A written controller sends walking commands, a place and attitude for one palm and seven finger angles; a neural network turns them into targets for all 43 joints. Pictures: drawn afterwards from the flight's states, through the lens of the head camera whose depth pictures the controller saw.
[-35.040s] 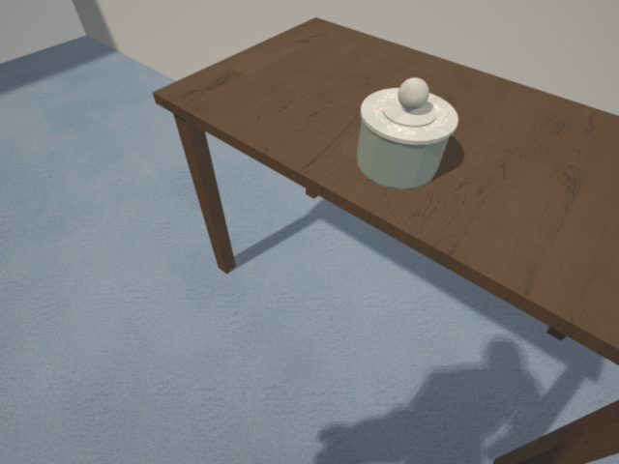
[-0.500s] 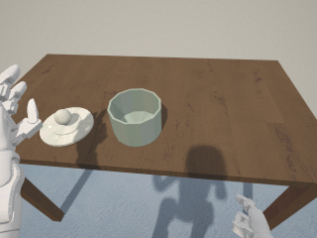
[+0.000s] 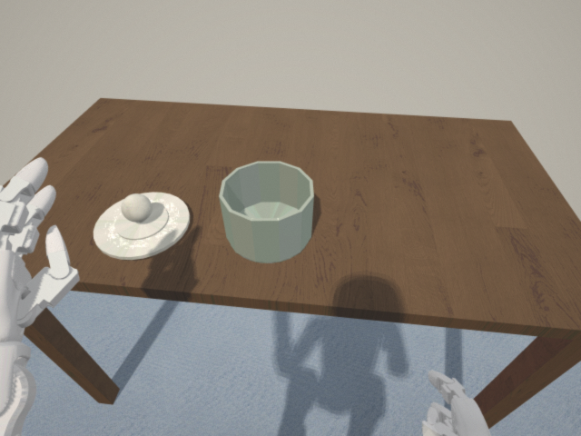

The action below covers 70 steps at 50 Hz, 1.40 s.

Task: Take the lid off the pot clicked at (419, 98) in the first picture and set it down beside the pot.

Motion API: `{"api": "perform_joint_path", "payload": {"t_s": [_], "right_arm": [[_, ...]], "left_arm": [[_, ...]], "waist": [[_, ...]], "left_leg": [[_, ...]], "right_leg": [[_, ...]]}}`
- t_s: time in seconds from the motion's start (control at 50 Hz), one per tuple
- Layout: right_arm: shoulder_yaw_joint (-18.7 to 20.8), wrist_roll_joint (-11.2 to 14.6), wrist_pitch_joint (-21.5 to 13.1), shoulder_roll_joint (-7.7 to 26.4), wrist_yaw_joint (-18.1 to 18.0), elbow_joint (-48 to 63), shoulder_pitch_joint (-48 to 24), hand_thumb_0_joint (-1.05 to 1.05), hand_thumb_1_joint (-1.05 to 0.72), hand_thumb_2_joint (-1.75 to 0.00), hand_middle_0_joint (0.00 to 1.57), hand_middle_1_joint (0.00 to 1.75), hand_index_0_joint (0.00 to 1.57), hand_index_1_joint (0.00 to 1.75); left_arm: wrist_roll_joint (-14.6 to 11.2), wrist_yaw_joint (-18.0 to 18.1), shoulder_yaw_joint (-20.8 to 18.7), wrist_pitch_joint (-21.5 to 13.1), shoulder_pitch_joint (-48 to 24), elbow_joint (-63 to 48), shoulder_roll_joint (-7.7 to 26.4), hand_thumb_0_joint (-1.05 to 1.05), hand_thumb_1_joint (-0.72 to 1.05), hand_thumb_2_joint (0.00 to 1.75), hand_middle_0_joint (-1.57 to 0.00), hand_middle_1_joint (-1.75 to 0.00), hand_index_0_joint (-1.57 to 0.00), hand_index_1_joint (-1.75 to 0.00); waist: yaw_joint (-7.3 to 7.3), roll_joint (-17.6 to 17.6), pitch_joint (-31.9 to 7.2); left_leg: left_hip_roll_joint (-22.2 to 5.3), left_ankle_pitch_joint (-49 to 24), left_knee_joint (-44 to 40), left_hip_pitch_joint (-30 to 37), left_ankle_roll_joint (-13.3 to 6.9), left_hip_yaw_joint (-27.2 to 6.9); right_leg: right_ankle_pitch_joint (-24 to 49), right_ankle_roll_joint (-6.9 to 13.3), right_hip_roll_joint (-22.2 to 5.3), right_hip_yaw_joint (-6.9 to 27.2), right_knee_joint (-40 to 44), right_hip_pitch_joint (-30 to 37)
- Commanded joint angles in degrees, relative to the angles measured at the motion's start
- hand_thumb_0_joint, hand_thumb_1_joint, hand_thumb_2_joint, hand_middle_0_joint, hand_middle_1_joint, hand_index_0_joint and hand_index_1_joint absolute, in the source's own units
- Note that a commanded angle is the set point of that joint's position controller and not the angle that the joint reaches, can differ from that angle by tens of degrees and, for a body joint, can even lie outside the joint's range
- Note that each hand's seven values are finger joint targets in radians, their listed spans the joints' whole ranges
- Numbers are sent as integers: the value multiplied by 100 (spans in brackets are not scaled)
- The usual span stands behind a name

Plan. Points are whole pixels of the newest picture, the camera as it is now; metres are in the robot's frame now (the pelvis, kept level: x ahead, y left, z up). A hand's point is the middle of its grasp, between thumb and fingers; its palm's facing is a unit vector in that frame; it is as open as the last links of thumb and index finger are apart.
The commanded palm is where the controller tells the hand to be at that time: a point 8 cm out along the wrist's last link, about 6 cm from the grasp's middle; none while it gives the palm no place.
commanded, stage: draw the hand back to the body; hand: left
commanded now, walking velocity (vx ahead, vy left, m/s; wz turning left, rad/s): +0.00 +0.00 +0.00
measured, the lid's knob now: (136, 207) +0.47 +0.35 +0.04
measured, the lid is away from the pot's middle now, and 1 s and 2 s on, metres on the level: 0.25 0.25 0.25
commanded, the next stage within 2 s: step back with the hand held close in 0.32 s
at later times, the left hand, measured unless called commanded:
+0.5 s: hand (48, 292) +0.18 +0.25 +0.20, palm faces +0.42 -0.83 -0.37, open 7.4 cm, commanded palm +0.13 +0.29 +0.20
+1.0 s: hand (43, 311) +0.17 +0.26 +0.18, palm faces +0.30 -0.80 -0.52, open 7.4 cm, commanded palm +0.11 +0.31 +0.20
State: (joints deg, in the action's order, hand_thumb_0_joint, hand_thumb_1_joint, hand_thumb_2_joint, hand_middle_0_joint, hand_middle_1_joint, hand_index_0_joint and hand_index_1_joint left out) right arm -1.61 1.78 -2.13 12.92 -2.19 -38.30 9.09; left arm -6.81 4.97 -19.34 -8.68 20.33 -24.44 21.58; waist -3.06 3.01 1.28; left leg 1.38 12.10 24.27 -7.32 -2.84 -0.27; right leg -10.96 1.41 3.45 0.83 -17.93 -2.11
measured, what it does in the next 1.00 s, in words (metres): stands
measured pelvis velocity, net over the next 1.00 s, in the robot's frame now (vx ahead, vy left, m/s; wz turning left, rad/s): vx -0.03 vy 0.04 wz -0.05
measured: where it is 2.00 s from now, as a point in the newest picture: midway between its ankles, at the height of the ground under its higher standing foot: outside the picture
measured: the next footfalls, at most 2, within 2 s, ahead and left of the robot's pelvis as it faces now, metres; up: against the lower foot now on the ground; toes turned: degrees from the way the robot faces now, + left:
right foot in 1.52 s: -0.12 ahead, -0.10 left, +0.00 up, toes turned -4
left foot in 1.74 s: -0.02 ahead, +0.11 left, +0.00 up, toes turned -4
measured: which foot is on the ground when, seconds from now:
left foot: down 0.00-1.00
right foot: down 0.00-1.00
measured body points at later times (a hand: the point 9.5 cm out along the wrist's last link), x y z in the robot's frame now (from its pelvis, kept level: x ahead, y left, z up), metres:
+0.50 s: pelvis +0.00 +0.01 +0.00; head -0.01 +0.01 +0.45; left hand +0.15 +0.30 +0.22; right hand +0.21 -0.19 -0.07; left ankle +0.02 +0.08 -0.74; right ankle -0.01 -0.11 -0.74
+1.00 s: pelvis -0.03 +0.04 -0.02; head +0.01 +0.06 +0.43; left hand +0.15 +0.30 +0.21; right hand +0.14 -0.20 -0.09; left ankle +0.02 +0.08 -0.75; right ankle -0.01 -0.11 -0.75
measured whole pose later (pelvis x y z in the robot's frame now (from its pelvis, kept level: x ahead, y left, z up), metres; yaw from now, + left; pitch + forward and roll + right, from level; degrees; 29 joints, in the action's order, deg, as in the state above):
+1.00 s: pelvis -0.03 +0.04 -0.02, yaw -3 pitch +1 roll -3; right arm 0.3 1.5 1.3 11.1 -1.4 -30.6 10.3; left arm -4.0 7.7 -26.3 -9.7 36.4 -44.2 27.8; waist -1.3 0.1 3.3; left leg 1.8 14.0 34.7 -21.8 -5.7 3.0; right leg -11.9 -1.5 0.2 -1.0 -29.4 -17.8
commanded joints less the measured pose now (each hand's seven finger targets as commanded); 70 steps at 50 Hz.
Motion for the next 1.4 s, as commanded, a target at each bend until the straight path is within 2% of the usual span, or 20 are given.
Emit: {"api": "perform_joint_path", "payload": {"t_s": [0.0, 0.14, 0.2, 0.32, 0.4, 0.42, 0.48, 0.54, 0.66, 0.78, 0.84, 0.9, 0.94, 1.02, 1.1, 1.16, 1.2, 1.24, 1.32, 1.38], "right_arm": [[224, -8, -326, 616, -42, 1034, -1044, 0, -90, -90, 20, 30, 20, 30], [238, -66, -403, 630, -23, 1062, -932, 0, -90, -90, 20, 30, 20, 30], [215, -55, -344, 594, -60, 1003, -960, 0, -90, -90, 20, 30, 20, 30], [215, -88, -433, 628, -68, 1090, -936, 0, -90, -90, 20, 30, 20, 30], [205, -103, -382, 587, -72, 1031, -936, 0, -90, -90, 20, 30, 20, 30], [174, -33, -266, 705, -102, 1437, -894, 0, -90, -90, 20, 30, 20, 30], [205, -87, -136, 582, -94, 1173, -632, 0, -90, -90, 20, 30, 20, 30], [298, -49, -14, 640, -58, 1366, -598, 0, -90, -90, 20, 30, 20, 30], [414, -46, 233, 688, -77, 1692, -549, 0, -90, -90, 20, 30, 20, 30], [496, -42, 215, 666, -66, 1691, -396, 0, -90, -90, 20, 30, 20, 30], [539, -90, 104, 696, -36, 1618, -280, 0, -90, -90, 20, 30, 20, 30], [587, -79, 71, 719, -23, 1547, -146, 0, -90, -90, 20, 30, 20, 30], [586, -33, 57, 719, -10, 1579, -174, 0, -90, -90, 20, 30, 20, 30], [581, 29, 109, 731, -51, 1716, -212, 0, -90, -90, 20, 30, 20, 30], [537, 20, 66, 589, -75, 1669, -159, 0, -90, -90, 20, 30, 20, 30], [473, 11, 13, 565, -113, 1684, -209, 0, -90, -90, 20, 30, 20, 30], [502, 1, -75, 648, -129, 1712, -272, 0, -90, -90, 20, 30, 20, 30], [528, -77, -220, 645, -124, 1631, -269, 0, -90, -90, 20, 30, 20, 30], [600, -153, -374, 576, -26, 1307, 69, 0, -90, -90, 20, 30, 20, 30], [579, -158, -413, 593, 36, 1311, 13, 0, -90, -90, 20, 30, 20, 30]], "left_arm": [[19, 42, -333, -313, -433, -1427, 758, 0, 90, 90, -20, -30, -20, -30], [65, 173, -753, -319, 531, -2039, 1096, 0, 90, 90, -20, -30, -20, -30], [70, 149, -464, -248, 146, -1727, 791, 0, 90, 90, -20, -30, -20, -30], [130, 187, -427, -270, 336, -2258, 888, 0, 90, 90, -20, -30, -20, -30], [119, 215, -522, -205, 419, -1955, 873, 0, 90, 90, -20, -30, -20, -30], [126, 251, -1492, -469, -681, -2947, 1907, 0, 90, 90, -20, -30, -20, -30], [163, 129, -804, -453, 588, -1705, 954, 0, 90, 90, -20, -30, -20, -30], [178, 21, -530, -376, 981, -1722, 691, 0, 90, 90, -20, -30, -20, -30], [218, 143, -1013, -435, 1622, -2923, 1227, 0, 90, 90, -20, -30, -20, -30], [226, 343, -1257, -318, 1915, -3437, 1434, 0, 90, 90, -20, -30, -20, -30], [251, 402, -1342, -335, 1857, -3328, 1427, 0, 90, 90, -20, -30, -20, -30], [283, 387, -1260, -347, 1738, -2891, 1273, 0, 90, 90, -20, -30, -20, -30], [268, 369, -1252, -363, 1679, -2751, 1234, 0, 90, 90, -20, -30, -20, -30], [324, 365, -1217, -492, 1420, -2770, 1294, 0, 90, 90, -20, -30, -20, -30], [295, 449, -1236, -619, 1488, -3090, 1375, 0, 90, 90, -20, -30, -20, -30], [304, 521, -1273, -722, 1518, -3379, 1359, 0, 90, 90, -20, -30, -20, -30], [364, 547, -1398, -774, 1477, -3535, 1439, 0, 90, 90, -20, -30, -20, -30], [416, 569, -1492, -782, 1291, -3565, 1537, 0, 90, 90, -20, -30, -20, -30], [329, 571, -1318, -720, 1153, -3015, 1250, 0, 90, 90, -20, -30, -20, -30], [331, 484, -1070, -746, 1160, -3046, 1139, 0, 90, 90, -20, -30, -20, -30]], "waist": [[12, 346, -294], [-48, 85, -497], [39, 169, -21], [-44, 209, -535], [-44, 55, -316], [27, 258, 87], [171, -457, 140], [196, -138, -499], [111, 56, -1277], [152, 725, -1235], [188, 791, -1081], [236, 274, -881], [288, -119, -890], [400, -504, -382], [477, -551, -598], [437, 65, -682], [352, 983, -648], [394, 1448, -574], [365, 639, -757], [356, 516, -997]], "left_leg": [[-329, -40, -526, 466, 44, -258], [-372, -362, -469, 330, 92, -323], [-363, 1, -508, 212, 90, -322], [-368, -235, -467, 448, 81, -402], [-357, -304, -441, 288, 88, -359], [-426, 201, -232, -106, -103, -483], [-442, -56, 175, -103, -91, -584], [-556, -733, 247, 114, -104, -496], [-860, -1865, 210, -185, -178, -708], [-1284, -3041, 81, -176, -206, -1020], [-1365, -2686, -46, -423, -229, -1070], [-1366, -2204, 142, -680, -221, -1009], [-1214, -1324, 287, -893, -174, -867], [-799, 2170, 686, -2040, -134, -852], [-508, 1792, 1416, -1658, -20, -715], [-715, 1590, 718, -1746, -66, -930], [-1154, 1751, -180, -2220, -200, -1351], [-1692, 2197, -1126, -2690, -374, -1835], [-1705, -522, -421, -1307, -418, -1550], [-1642, -698, -403, -808, -289, -1467]], "right_leg": [[123, 80, -188, -125, 383, -735], [325, 105, -176, -159, 262, -530], [92, 92, -174, -166, 339, -817], [255, 90, -183, -146, 235, -610], [262, 110, -177, -144, 259, -648], [452, 59, -507, 728, 424, -1088], [655, 124, -801, 891, 403, -1459], [1175, 38, -839, 670, 18, -1291], [1221, -71, -628, 243, -790, -931], [-575, -213, -409, 40, -1252, -1445], [-943, -200, -374, -15, -1396, -1452], [-487, -158, -477, -25, -1156, -1311], [-102, -100, -619, 35, -970, -1190], [-518, 117, -1099, 414, -830, -1547], [-222, 349, -1511, 781, -662, -2077], [-36, 188, -1141, 304, -1262, -1993], [-710, -44, -533, -162, -1986, -1686], [-1633, -190, -79, -149, -3213, -1468], [-1777, -185, -132, 97, -2978, -2216], [-1501, -184, -112, 4, -2091, -1976]]}}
